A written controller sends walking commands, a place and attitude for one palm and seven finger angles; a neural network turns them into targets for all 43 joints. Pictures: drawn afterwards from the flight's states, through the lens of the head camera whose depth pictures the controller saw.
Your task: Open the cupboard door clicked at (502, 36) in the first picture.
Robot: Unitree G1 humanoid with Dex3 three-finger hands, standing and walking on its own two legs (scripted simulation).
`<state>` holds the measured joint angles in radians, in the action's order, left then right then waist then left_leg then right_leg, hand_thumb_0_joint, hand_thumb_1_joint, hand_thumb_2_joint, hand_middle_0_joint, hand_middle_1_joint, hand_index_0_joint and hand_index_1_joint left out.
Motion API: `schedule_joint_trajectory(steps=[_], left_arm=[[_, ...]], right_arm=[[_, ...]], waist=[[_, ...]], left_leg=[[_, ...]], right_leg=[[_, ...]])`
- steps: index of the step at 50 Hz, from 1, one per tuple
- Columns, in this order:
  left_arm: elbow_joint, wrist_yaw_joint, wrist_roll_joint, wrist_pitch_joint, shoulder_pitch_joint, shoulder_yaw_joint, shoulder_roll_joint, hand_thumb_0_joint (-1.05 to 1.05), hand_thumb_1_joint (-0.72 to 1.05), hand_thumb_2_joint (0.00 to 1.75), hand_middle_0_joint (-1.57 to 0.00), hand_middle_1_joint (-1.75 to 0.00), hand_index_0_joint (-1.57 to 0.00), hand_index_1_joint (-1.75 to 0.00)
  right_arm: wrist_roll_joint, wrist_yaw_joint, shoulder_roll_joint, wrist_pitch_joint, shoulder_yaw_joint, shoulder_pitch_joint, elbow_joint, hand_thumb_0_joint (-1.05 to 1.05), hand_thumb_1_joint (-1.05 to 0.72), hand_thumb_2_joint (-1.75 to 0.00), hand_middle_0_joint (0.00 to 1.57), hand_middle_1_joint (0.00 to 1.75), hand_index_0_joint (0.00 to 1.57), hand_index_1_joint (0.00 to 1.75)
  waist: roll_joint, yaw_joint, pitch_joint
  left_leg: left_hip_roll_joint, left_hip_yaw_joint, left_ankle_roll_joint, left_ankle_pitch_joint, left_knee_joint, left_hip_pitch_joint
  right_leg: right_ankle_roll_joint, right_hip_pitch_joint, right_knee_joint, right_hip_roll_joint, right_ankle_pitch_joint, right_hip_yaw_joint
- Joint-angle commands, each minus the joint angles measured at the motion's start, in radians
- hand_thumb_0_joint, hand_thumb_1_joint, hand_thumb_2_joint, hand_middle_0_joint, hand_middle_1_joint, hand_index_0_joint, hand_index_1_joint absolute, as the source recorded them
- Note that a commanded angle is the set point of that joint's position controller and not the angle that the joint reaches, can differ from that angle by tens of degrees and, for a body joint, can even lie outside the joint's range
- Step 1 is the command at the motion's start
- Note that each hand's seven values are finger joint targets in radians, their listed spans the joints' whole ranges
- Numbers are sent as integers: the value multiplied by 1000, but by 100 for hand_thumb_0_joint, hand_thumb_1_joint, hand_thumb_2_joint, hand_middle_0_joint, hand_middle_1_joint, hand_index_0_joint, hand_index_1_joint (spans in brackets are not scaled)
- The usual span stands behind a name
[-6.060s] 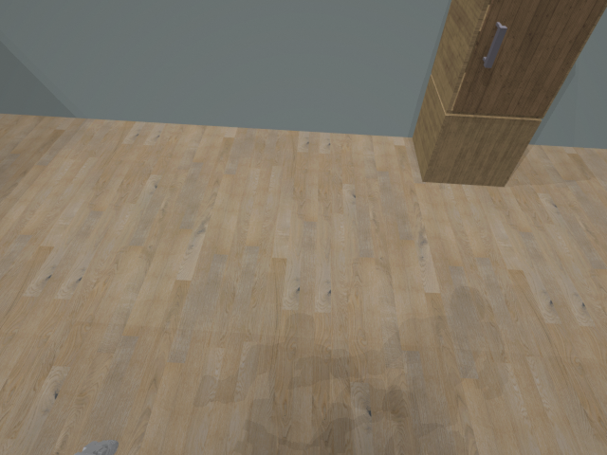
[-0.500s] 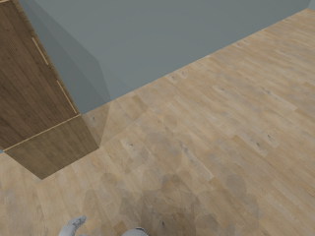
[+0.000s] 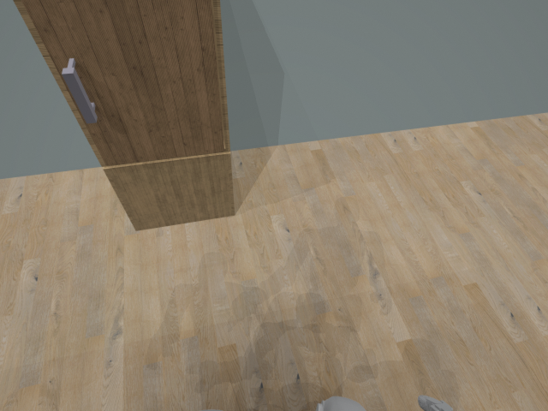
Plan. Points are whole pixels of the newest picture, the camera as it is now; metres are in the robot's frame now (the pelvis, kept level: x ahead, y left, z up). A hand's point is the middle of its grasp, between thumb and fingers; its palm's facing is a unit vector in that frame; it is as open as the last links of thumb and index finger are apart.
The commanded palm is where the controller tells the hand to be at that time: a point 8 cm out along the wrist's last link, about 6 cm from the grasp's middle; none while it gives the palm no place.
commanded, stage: turn to face it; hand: left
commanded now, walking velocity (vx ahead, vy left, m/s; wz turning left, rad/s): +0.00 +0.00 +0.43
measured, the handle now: (81, 91) +0.77 +0.53 -0.05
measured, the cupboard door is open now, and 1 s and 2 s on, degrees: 0 0 0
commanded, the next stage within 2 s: take the last steps up to it in 0.36 s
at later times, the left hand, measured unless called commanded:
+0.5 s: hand out of the picture +0.01 +0.17 -0.15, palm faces +0.24 -0.93 -0.26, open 7.4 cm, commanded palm none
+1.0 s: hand out of the picture +0.06 +0.24 -0.16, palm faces +0.31 -0.93 -0.19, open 7.4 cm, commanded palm none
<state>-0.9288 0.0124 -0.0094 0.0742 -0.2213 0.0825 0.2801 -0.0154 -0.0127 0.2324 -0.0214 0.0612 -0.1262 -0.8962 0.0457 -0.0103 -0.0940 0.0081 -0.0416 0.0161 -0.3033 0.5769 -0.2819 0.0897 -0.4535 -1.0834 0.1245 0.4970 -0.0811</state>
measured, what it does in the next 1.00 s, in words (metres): steps on the spot, turning left: right foot, then left foot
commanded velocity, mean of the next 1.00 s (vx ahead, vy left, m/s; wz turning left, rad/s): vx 0.17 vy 0.03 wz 0.18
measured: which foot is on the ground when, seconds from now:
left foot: down 0.00-0.24, up 0.26-0.62, down 0.64-1.00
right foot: up 0.00-0.22, down 0.24-0.64, up 0.66-1.00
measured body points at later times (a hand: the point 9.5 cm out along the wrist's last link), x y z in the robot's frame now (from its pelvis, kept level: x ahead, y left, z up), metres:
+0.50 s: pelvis -0.01 -0.03 +0.01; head +0.02 -0.05 +0.46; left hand +0.00 +0.22 -0.13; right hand +0.11 -0.27 -0.15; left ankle -0.07 +0.10 -0.67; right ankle +0.02 -0.14 -0.73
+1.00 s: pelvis +0.05 +0.04 +0.01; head +0.06 +0.04 +0.46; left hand +0.04 +0.29 -0.14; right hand +0.05 -0.18 -0.15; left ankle -0.07 +0.09 -0.73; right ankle +0.17 -0.07 -0.68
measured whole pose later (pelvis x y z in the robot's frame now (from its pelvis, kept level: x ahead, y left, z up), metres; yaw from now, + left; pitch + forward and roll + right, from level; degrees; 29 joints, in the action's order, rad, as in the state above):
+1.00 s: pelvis +0.05 +0.04 +0.01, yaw +17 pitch -2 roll +1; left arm -1.04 -0.01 -0.02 0.02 -0.20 0.05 0.19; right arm -0.02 0.02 0.11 0.05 0.02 -0.43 -1.13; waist 0.02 0.02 -0.03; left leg -0.04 -0.06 0.05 -0.31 0.28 0.06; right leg 0.04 -0.51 -0.88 0.11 0.28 -0.08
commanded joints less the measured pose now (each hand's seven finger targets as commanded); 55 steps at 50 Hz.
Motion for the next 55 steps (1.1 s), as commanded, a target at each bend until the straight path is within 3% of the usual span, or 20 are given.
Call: schedule_joint_trajectory(steps=[1, 7, 10, 11, 12, 14, 16, 18, 23, 25, 28, 30, 31, 32, 33, 35, 39, 46, 52, 55], left_arm=[[104, -3, 0, -40, 44, 5, 51, 0, 90, 90, -20, -30, -20, -30], [109, 6, 3, -51, 10, -4, 36, 0, 90, 90, -20, -30, -20, -30], [83, 12, 0, -71, -95, 2, 63, 0, 90, 90, -20, -30, -20, -30], [83, 19, -18, -84, -113, 15, 144, 0, 90, 90, -20, -30, -20, -30], [99, 20, -23, -85, -98, 24, 216, 0, 90, 90, -20, -30, -20, -30], [110, 26, -14, -83, -21, 19, 160, 0, 90, 90, -20, -30, -20, -30], [121, 23, -14, -83, 53, -1, 104, 0, 90, 90, -20, -30, -20, -30], [114, 25, -17, -86, 52, -3, 91, 0, 90, 90, -20, -30, -20, -30], [43, 24, -23, -86, -71, 7, 122, 0, 90, 90, -20, -30, -20, -30], [14, 20, -23, -87, -108, 12, 136, 0, 90, 90, -20, -30, -20, -30], [-8, 13, -23, -88, -92, 19, 146, 0, 90, 90, -20, -30, -20, -30], [-21, 7, -14, -82, -61, 16, 131, 0, 90, 90, -20, -30, -20, -30], [-12, 1, -5, -77, -53, 9, 92, 0, 90, 90, -20, -30, -20, -30], [19, -10, -4, -75, -25, -4, 23, 0, 90, 90, -20, -30, -20, -30], [55, -10, -14, -76, 62, -16, 5, 0, 90, 90, -20, -30, -20, -30], [36, -17, -18, -79, 111, -11, 13, 0, 90, 90, -20, -30, -20, -30], [-49, -29, -17, -86, 2, -25, -9, 0, 90, 90, -20, -30, -20, -30], [-24, -24, -12, -85, 103, -33, -38, 0, 90, 90, -20, -30, -20, -30], [8, -28, -8, -101, 179, -32, -63, 0, 90, 90, -20, -30, -20, -30], [-59, -24, -12, -116, -52, -12, -30, 0, 90, 90, -20, -30, -20, -30]], right_arm=[[-8, 19, 204, 8, 43, -26, 55, 0, -90, -90, 20, 30, 20, 30], [-12, 14, 203, -5, 49, -9, 57, 0, -90, -90, 20, 30, 20, 30], [-1, 10, 167, -8, 46, 14, 65, 0, -90, -90, 20, 30, 20, 30], [9, 4, 102, -7, 37, -13, 77, 0, -90, -90, 20, 30, 20, 30], [7, 3, 79, -10, 34, -8, 102, 0, -90, -90, 20, 30, 20, 30], [-1, 3, 114, -32, 47, 13, 68, 0, -90, -90, 20, 30, 20, 30], [-6, -8, 100, -37, 43, -30, 28, 0, -90, -90, 20, 30, 20, 30], [-5, -11, 84, -38, 35, -54, 7, 0, -90, -90, 20, 30, 20, 30], [4, -3, 49, -26, 14, 22, 6, 0, -90, -90, 20, 30, 20, 30], [5, -3, 42, -20, 6, 29, 4, 0, -90, -90, 20, 30, 20, 30], [1, -7, 44, -5, 1, -23, -14, 0, -90, -90, 20, 30, 20, 30], [-2, -4, 48, 12, -2, -108, -50, 0, -90, -90, 20, 30, 20, 30], [-4, 2, 92, 23, 9, -163, -67, 0, -90, -90, 20, 30, 20, 30], [-15, 7, 185, 23, 30, -233, -77, 0, -90, -90, 20, 30, 20, 30], [-16, 12, 214, 21, 33, -286, -89, 0, -90, -90, 20, 30, 20, 30], [-11, 31, 138, 35, 10, -245, -101, 0, -90, -90, 20, 30, 20, 30], [-1, 39, 80, 72, -11, -231, -113, 0, -90, -90, 20, 30, 20, 30], [-1, 47, 50, 87, -10, -353, -188, 0, -90, -90, 20, 30, 20, 30], [-12, 48, 45, 85, -8, -388, -232, 0, -90, -90, 20, 30, 20, 30], [-3, 48, 56, 86, -9, -351, -235, 0, -90, -90, 20, 30, 20, 30]], waist=[[-205, 37, 129], [-213, 25, 138], [-134, -31, 144], [113, -32, 156], [247, -33, 134], [172, -15, 73], [99, 25, 43], [123, 25, 57], [131, -40, 98], [144, -57, 116], [151, -38, 118], [101, 10, 110], [-52, 39, 118], [-340, 76, 104], [-364, 110, 32], [-288, 79, -55], [-163, 23, 4], [-133, 43, -41], [-160, 57, -79], [-93, -58, 15]], left_leg=[[225, 224, 142, 517, -206, 138], [213, 294, 146, 490, -175, 93], [132, 260, 67, 321, -47, -51], [10, 135, -8, 60, 141, -196], [-70, 77, -49, -289, 359, -269], [-16, 134, -39, -229, 602, -247], [4, 105, -53, -103, 659, -236], [10, 74, -68, -76, 604, -213], [11, 10, -79, -172, 304, -163], [7, -11, -71, -173, 223, -120], [14, -46, -52, -149, 73, -41], [2, -80, -36, -30, -140, 150], [73, 24, -5, -48, -233, 289], [285, 320, 80, -141, -317, 361], [382, 451, 170, -204, -407, 290], [328, 399, 176, -183, -431, 197], [227, 194, 151, 239, -391, 261], [252, 154, 177, 429, -381, 324], [247, 134, 156, 484, -327, 272], [188, 67, 108, 591, -86, 156]], right_leg=[[7, -43, 64, -21, -48, 43], [-9, 109, 337, -79, -69, 25], [-21, 342, 667, -57, -304, 39], [-84, 441, 770, 150, -385, 252], [-207, 383, 799, 361, -547, 428], [-251, 217, 823, 302, -385, 369], [-209, 179, 795, 202, -359, 196], [-195, 207, 790, 180, -390, 124], [-234, 359, 732, 211, -634, 102], [-233, 372, 746, 225, -568, 128], [-214, 340, 759, 233, -315, 133], [-153, 201, 706, 181, -133, 66], [-105, 62, 580, 120, -55, 4], [-49, -133, 330, -14, 50, -106], [-54, -224, 165, -43, 114, -66], [-71, -252, 7, -4, -16, 34], [-47, -183, 1, 0, -182, 18], [-36, -217, 163, 4, -216, 8], [-81, -69, 388, -44, -209, -34], [-111, 292, 540, -102, -306, -63]])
